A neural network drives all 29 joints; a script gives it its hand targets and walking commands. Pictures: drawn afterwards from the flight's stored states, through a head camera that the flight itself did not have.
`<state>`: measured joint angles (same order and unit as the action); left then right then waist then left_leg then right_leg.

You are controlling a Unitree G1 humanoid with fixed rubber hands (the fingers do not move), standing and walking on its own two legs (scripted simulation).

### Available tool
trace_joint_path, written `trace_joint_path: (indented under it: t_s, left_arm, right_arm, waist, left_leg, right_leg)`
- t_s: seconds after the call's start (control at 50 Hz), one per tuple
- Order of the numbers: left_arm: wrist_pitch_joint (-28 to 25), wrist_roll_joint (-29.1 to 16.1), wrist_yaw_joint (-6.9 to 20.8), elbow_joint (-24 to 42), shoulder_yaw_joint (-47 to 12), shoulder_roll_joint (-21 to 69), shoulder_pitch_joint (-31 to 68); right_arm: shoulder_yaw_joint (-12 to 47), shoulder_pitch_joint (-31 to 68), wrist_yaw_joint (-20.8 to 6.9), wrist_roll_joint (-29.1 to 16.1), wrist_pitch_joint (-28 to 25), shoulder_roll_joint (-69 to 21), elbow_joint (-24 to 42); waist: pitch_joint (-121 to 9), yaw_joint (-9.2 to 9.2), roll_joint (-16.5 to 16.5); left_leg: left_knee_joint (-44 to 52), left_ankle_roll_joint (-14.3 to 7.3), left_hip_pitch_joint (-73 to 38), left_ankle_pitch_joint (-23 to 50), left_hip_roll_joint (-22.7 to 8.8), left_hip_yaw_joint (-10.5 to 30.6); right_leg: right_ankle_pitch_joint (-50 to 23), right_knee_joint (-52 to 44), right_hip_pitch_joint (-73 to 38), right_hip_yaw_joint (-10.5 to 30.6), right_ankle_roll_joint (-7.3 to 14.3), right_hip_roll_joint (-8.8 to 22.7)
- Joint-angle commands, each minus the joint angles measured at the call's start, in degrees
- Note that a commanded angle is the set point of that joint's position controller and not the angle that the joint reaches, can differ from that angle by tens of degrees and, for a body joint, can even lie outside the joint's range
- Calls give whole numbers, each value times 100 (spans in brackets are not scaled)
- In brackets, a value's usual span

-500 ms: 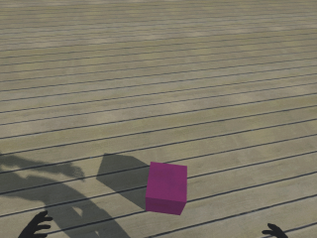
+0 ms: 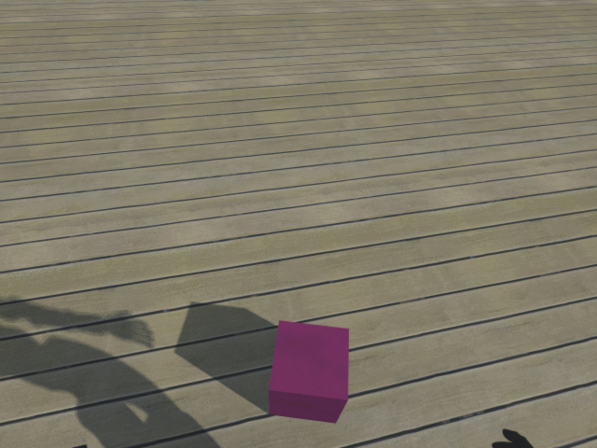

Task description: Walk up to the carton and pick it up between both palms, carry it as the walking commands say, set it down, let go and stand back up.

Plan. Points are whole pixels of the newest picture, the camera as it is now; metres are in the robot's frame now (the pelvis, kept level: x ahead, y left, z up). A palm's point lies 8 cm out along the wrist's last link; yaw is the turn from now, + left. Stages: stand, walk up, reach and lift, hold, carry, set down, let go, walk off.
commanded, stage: walk up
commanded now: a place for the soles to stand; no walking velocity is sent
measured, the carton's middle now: (308, 373) +0.44 -0.05 -0.65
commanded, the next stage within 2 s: reach and lift in 0.62 s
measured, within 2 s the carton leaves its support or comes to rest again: neither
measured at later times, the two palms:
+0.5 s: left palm out of the picture +0.13 +0.31 -0.10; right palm out of the picture +0.10 -0.33 -0.10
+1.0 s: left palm (116, 412) +0.19 +0.27 -0.11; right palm (509, 438) +0.17 -0.30 -0.11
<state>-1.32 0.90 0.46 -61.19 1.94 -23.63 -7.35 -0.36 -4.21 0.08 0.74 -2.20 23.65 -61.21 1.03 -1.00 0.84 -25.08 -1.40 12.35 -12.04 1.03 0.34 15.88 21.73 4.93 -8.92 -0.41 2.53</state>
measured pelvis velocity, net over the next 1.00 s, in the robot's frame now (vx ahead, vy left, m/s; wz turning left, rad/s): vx -0.04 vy -0.01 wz -0.09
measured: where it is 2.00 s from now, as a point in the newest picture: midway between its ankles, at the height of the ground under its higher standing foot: outside the picture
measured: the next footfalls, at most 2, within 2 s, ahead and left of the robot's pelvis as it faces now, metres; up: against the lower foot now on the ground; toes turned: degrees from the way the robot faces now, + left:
none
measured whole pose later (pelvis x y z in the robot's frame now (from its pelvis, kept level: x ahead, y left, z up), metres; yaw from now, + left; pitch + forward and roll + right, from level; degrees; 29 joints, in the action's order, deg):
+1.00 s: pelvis -0.04 -0.01 -0.03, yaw -5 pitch +5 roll +0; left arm 15.2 1.1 3.1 -30.3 9.5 -19.0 2.3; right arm -8.9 6.3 -2.9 2.8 14.7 18.3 -33.0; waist 9.6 -2.0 0.9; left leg -42.7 -0.5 30.2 -17.8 -2.1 -4.2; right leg 22.2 43.6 26.7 -3.7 0.6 1.3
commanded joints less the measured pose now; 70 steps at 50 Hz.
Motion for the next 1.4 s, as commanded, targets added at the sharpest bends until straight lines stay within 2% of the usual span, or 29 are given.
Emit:
trace_joint_path:
  t_s: [0.0, 0.12, 0.6, 0.62, 0.64, 0.66, 0.68, 0.72, 0.76, 0.8, 0.84, 0.92, 1.0, 1.08, 1.14, 1.38]
  left_arm:
    - [-38, -32, -51, 308, 183, -1023, 235]
    - [26, -42, -78, 436, 212, -991, 250]
    - [85, -6, -66, 622, 263, -978, 300]
    - [298, 78, 34, 2632, 543, -210, 875]
    - [570, 107, 147, 3089, 606, -375, 663]
    - [846, 205, 204, 3119, 715, -562, 525]
    - [1077, 332, 228, 3162, 827, -692, 332]
    - [1413, 393, 271, 3182, 946, -536, 59]
    - [1432, 433, 291, 3306, 1079, -461, -6]
    - [1423, 386, 293, 3402, 1097, -418, 113]
    - [1402, 293, 299, 3501, 1059, -380, 311]
    - [1510, 59, 278, 3721, 966, -300, 1371]
    - [1729, -150, 157, 3604, 847, -197, 2030]
    - [1927, -181, 17, 3323, 925, -155, 2555]
    - [2003, -176, -61, 3180, 1032, -149, 3120]
    - [1968, -231, -295, 2720, 1112, 151, 5388]
  right_arm:
    - [-211, 145, 53, -18, -40, 1047, 257]
    - [-248, 63, 87, -20, 9, 1044, 329]
    - [-245, -137, 95, 23, 20, 1022, 511]
    - [-952, 815, -153, 85, 358, 461, 2522]
    - [-773, 517, -228, 120, 695, 324, 2963]
    - [-854, 255, -243, 302, 971, 534, 2856]
    - [-914, 14, -267, 410, 1176, 694, 2858]
    - [-1094, -206, -282, 605, 1460, 646, 2903]
    - [-1138, -174, -310, 615, 1485, 506, 3094]
    - [-1077, 55, -331, 513, 1486, 380, 3219]
    - [-1012, 372, -334, 418, 1469, 280, 3342]
    - [-1051, 1502, -286, 199, 1559, 257, 3455]
    - [-1095, 2205, -261, 148, 1766, 373, 3223]
    - [-1070, 2870, -277, 139, 1921, 424, 2961]
    - [-1058, 3454, -281, 106, 1994, 403, 2775]
    - [-1280, 5509, -307, -77, 1889, 532, 2136]
  waist:
    - [-414, 76, -104]
    - [-413, 72, -41]
    - [-192, 58, -78]
    - [293, 295, 34]
    - [292, -4, 20]
    - [238, -133, 33]
    - [179, -178, 56]
    - [-173, -72, 47]
    - [-652, -103, -38]
    - [-811, -205, -149]
    - [-752, -243, -124]
    - [-753, -129, -81]
    - [-1301, -1, -85]
    - [-1633, -75, 66]
    - [-1832, -125, 64]
    - [-3238, -11, -124]
  left_leg:
    - [74, -163, -381, 1967, -647, 527]
    - [-8, -224, -376, 2134, -651, 448]
    - [23, -224, -279, 1580, -627, 393]
    - [-253, 170, 94, 1342, 206, -14]
    - [-305, 178, 277, 1455, 83, -22]
    - [-241, 187, 348, 1448, 22, -47]
    - [-220, 178, 227, 1336, 20, -73]
    - [-324, 181, 25, 1140, 83, -198]
    - [-475, 175, -57, 1334, 140, -195]
    - [-635, 186, -17, 1460, 140, -149]
    - [-859, 219, 166, 1402, 137, -116]
    - [-1483, 317, 717, 916, 61, -108]
    - [-1836, 321, 973, 813, 12, -75]
    - [-2003, 273, 1286, 551, -27, -66]
    - [-2081, 235, 1592, 276, -50, -65]
    - [-2535, 293, 1946, 272, -86, 72]
  right_leg:
    - [-1367, -258, -30, 564, 246, 638]
    - [-1591, -66, -129, 510, 251, 601]
    - [-1039, -82, -51, 589, 302, 529]
    - [-1378, 534, 1422, 701, -107, -350]
    - [-1326, 593, 1198, 650, -89, -320]
    - [-1412, 543, 1143, 702, -41, -282]
    - [-1311, 500, 1154, 684, -40, -286]
    - [-1330, 538, 981, 841, 25, -267]
    - [-1606, 769, 691, 906, -23, -352]
    - [-1546, 952, 746, 930, -94, -435]
    - [-1352, 1127, 1072, 969, -98, -446]
    - [-845, 1618, 1895, 1084, -40, -366]
    - [-698, 2012, 2292, 1037, 1, -392]
    - [-376, 2205, 2711, 1040, 4, -402]
    - [-100, 2326, 3051, 1053, 8, -393]
    - [169, 2730, 4589, 848, 8, -426]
